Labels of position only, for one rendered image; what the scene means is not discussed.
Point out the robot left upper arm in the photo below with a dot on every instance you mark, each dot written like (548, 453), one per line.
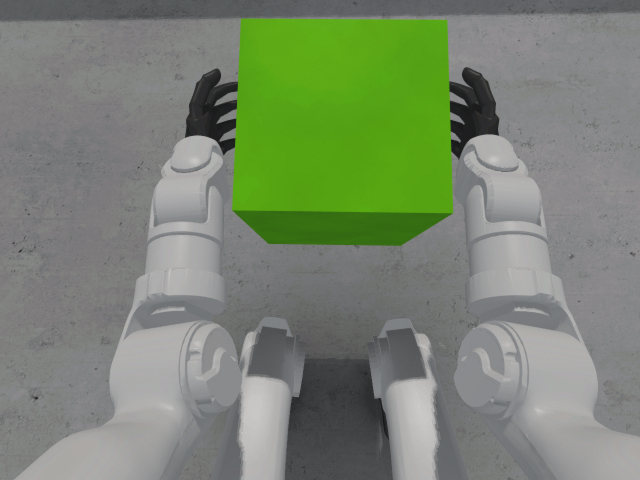
(168, 384)

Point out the robot right upper arm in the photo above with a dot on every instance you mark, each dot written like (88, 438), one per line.
(536, 390)

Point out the robot right foot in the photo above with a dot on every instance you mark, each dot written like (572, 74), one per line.
(384, 420)

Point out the carton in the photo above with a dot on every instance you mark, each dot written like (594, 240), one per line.
(343, 133)

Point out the right robot hand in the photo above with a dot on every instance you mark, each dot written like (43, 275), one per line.
(479, 116)

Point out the left robot hand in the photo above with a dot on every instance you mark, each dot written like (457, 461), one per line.
(203, 115)

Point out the robot left forearm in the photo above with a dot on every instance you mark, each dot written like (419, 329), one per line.
(183, 273)

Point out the robot right thigh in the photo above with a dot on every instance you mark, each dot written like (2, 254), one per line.
(423, 443)

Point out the robot right forearm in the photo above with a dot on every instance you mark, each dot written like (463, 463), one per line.
(510, 272)

